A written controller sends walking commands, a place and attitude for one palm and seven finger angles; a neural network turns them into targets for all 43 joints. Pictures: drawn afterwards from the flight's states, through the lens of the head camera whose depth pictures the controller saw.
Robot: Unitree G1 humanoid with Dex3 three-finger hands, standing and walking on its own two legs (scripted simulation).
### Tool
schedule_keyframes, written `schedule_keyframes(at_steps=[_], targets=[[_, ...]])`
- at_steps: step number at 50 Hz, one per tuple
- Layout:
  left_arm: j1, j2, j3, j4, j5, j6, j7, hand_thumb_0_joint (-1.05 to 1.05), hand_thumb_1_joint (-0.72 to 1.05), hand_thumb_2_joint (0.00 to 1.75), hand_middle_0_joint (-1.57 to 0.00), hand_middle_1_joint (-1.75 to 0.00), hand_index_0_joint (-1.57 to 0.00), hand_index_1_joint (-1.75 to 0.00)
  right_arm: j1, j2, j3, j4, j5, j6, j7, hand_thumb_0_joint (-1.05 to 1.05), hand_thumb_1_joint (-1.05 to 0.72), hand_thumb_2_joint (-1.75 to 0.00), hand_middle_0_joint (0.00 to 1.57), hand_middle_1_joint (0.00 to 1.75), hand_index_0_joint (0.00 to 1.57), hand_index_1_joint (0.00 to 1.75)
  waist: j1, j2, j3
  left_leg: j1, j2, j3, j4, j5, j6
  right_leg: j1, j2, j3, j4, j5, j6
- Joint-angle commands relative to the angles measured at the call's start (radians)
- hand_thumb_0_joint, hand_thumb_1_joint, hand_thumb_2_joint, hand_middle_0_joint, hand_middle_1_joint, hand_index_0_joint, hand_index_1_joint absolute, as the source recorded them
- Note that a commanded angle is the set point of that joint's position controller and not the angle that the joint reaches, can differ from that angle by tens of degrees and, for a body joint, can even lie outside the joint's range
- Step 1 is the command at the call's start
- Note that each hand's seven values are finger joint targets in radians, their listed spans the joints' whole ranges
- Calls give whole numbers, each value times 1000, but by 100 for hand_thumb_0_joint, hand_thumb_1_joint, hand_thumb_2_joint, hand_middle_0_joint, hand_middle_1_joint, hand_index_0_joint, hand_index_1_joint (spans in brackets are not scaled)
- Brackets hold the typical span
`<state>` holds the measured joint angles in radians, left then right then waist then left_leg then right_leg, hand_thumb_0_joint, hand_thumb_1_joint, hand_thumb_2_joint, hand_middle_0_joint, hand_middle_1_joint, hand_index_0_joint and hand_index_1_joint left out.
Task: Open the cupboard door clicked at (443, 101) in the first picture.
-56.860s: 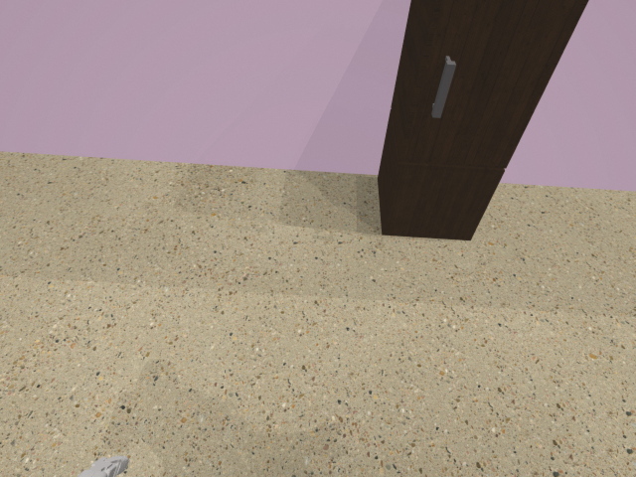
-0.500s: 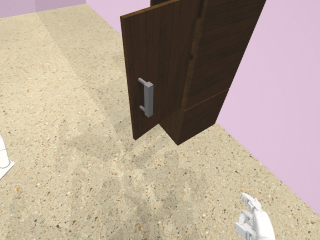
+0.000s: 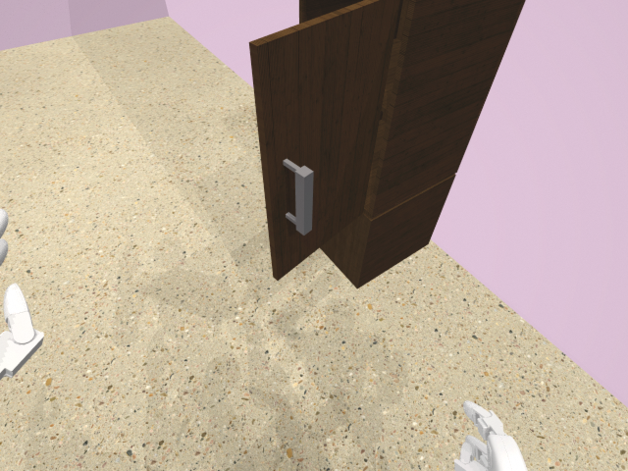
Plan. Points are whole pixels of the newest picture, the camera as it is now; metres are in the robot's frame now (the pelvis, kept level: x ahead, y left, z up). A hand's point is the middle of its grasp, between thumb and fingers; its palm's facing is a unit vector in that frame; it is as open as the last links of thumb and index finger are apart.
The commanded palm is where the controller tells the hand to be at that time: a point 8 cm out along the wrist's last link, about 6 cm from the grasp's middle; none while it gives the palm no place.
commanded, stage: stop stepping back and stand still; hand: left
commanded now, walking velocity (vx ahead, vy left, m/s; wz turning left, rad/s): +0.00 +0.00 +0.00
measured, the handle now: (296, 197) +0.62 +0.07 -0.06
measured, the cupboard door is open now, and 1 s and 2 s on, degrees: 100 100 100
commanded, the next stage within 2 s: let the arm hang, fingers relaxed in 0.06 s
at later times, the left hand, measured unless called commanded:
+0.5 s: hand out of the picture +0.03 +0.15 -0.18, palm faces +0.04 -0.98 -0.18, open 7.0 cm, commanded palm none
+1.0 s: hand out of the picture -0.01 +0.12 -0.17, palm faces +0.07 -0.98 -0.19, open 7.4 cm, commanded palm none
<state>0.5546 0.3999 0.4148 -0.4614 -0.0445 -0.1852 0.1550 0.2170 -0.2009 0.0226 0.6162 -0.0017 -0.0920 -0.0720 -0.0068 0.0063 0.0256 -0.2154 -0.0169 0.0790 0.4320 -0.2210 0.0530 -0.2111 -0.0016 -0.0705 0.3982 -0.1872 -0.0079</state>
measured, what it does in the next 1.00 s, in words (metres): stands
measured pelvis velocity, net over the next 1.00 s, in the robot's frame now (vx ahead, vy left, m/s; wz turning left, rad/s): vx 0.00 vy -0.04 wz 0.03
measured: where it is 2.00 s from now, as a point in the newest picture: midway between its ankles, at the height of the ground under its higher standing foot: outside the picture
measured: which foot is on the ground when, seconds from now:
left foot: down 0.00-1.00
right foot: down 0.00-1.00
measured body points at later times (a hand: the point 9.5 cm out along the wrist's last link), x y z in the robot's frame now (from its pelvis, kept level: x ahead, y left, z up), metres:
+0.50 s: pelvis -0.02 -0.03 -0.01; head +0.02 -0.02 +0.44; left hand +0.03 +0.20 -0.16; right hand +0.05 -0.28 -0.15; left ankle +0.01 +0.08 -0.74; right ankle +0.01 -0.11 -0.74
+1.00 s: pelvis +0.00 -0.04 +0.00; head +0.00 -0.05 +0.45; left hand -0.01 +0.18 -0.16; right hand -0.03 -0.24 -0.17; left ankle +0.01 +0.08 -0.74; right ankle +0.01 -0.11 -0.74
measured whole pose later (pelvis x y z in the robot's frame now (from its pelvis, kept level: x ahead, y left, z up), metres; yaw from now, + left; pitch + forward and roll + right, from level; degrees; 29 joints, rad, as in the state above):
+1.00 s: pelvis +0.00 -0.04 +0.00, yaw +2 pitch -2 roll +0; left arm 0.27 0.13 0.01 1.14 0.01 0.00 0.03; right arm 0.32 -0.10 0.02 1.15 -0.03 0.02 -0.03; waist -0.01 0.02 0.04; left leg -0.18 0.01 0.03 0.42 -0.20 0.00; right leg -0.18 0.02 -0.11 0.42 -0.21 -0.07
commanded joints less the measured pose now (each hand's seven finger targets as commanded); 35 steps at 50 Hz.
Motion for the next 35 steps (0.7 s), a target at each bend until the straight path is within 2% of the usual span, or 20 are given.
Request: schedule_keyframes(at_steps=[1,2,3,7,8,9,10,11,12,13,15,16,17,19,21,23,26,30,32,35], targets=[[-6,154,94,-203,-1,-52,18,0,90,90,-20,-30,-20,-30,-87,-135,-60,-160,8,-50,-8,0,-90,-90,20,30,20,30,9,63,-118,-84,118,-136,-130,127,-52,155,-20,64,1,133,16],[-12,179,114,-210,0,-52,21,0,90,90,-20,-30,-20,-30,-93,-135,-59,-161,5,-52,-11,0,-90,-90,20,30,20,30,11,70,-112,-86,115,-135,-133,113,-54,150,-23,65,-7,125,15],[-15,163,100,-211,0,-52,21,0,90,90,-20,-30,-20,-30,-93,-130,-57,-163,5,-52,-11,0,-90,-90,20,30,20,30,11,66,-104,-97,115,-134,-134,90,-51,154,-26,67,-9,113,16],[-37,192,123,-242,4,-58,29,0,90,90,-20,-30,-20,-30,-96,-135,-63,-165,3,-55,-15,0,-90,-90,20,30,20,30,14,89,-104,-99,101,-127,-133,32,-48,146,-29,79,-27,87,12],[-97,1,-326,585,81,73,-119,0,90,90,-20,-30,-20,-30,-155,-303,-101,84,10,-104,85,0,-90,-90,20,30,20,30,-26,71,28,-153,124,-162,38,184,-29,-51,-104,31,106,118,-14],[-112,-10,-293,628,70,155,-141,0,90,90,-20,-30,-20,-30,-60,-264,-99,96,5,-31,86,0,-90,-90,20,30,20,30,-16,94,-62,-59,131,-135,17,253,-43,-79,-99,94,72,45,-27],[-121,-22,-297,609,66,180,-145,0,90,90,-20,-30,-20,-30,-43,-256,-93,74,2,-9,82,0,-90,-90,20,30,20,30,-20,124,-47,-68,151,-148,-1,216,-30,-99,-80,67,98,-47,-21],[-154,-34,-303,645,70,179,-147,0,90,90,-20,-30,-20,-30,-46,-247,-87,86,-9,1,80,0,-90,-90,20,30,20,30,-14,107,-70,-141,173,-196,-28,148,3,-74,-59,56,159,-113,-24],[-185,-20,-310,694,79,172,-149,0,90,90,-20,-30,-20,-30,-51,-244,-80,86,-13,11,77,0,-90,-90,20,30,20,30,-5,25,-72,-149,175,-222,-42,165,17,-48,-46,70,179,-107,-28],[-195,-16,-316,745,79,170,-151,0,90,90,-20,-30,-20,-30,-60,-249,-74,90,-19,16,75,0,-90,-90,20,30,20,30,4,-49,-86,-149,177,-234,-39,165,28,-17,-53,78,167,-89,-31],[-237,9,-324,862,84,168,-153,0,90,90,-20,-30,-20,-30,-76,-253,-68,116,-24,29,75,0,-90,-90,20,30,20,30,14,-178,-102,-134,146,-212,-15,131,21,21,-87,103,102,-22,-38],[-263,17,-329,925,85,168,-152,0,90,90,-20,-30,-20,-30,-67,-247,-66,134,-24,38,74,0,-90,-90,20,30,20,30,9,-225,-113,-104,121,-196,7,124,12,15,-110,130,74,4,-50],[-283,13,-341,985,81,173,-149,0,90,90,-20,-30,-20,-30,-60,-229,-59,151,-23,50,75,0,-90,-90,20,30,20,30,3,-225,-105,-68,98,-175,27,105,2,-20,-134,149,49,-9,-63],[-314,-17,-366,1091,73,182,-144,0,90,90,-20,-30,-20,-30,-38,-171,-40,200,-27,71,74,0,-90,-90,20,30,20,30,-9,-150,-86,-19,68,-144,33,74,-11,-63,-156,172,6,-50,-74],[-315,-34,-380,1179,66,184,-139,0,90,90,-20,-30,-20,-30,-32,-142,-29,242,-27,83,72,0,-90,-90,20,30,20,30,-8,-19,-68,4,71,-140,7,69,-18,-70,-146,167,-12,-81,-67],[-297,-46,-384,1262,63,180,-135,0,90,90,-20,-30,-20,-30,-26,-128,-25,277,-26,88,67,0,-90,-90,20,30,20,30,1,76,-65,-19,89,-152,-31,62,-18,-17,-127,150,-19,-74,-52],[-259,-73,-374,1361,58,176,-130,0,90,90,-20,-30,-20,-30,0,-97,-25,331,-27,93,58,0,-90,-90,20,30,20,30,11,186,-68,-48,92,-152,-54,23,-23,53,-125,137,-39,-46,-57],[-264,-82,-383,1448,53,174,-130,0,90,90,-20,-30,-20,-30,60,-79,-28,392,-22,104,50,0,-90,-90,20,30,20,30,4,113,-17,-44,95,-146,-61,-16,-30,35,-129,138,-92,-98,-62],[-261,-88,-384,1483,53,173,-129,0,90,90,-20,-30,-20,-30,93,-73,-30,418,-21,109,49,0,-90,-90,20,30,20,30,3,13,27,-36,90,-137,-56,-23,-29,0,-130,136,-122,-149,-62],[-262,-109,-387,1519,52,173,-126,0,90,90,-20,-30,-20,-30,144,-51,-28,457,-23,110,46,0,-90,-90,20,30,20,30,-9,-39,42,-1,83,-119,-43,-2,-28,-33,-141,148,-153,-194,-66]])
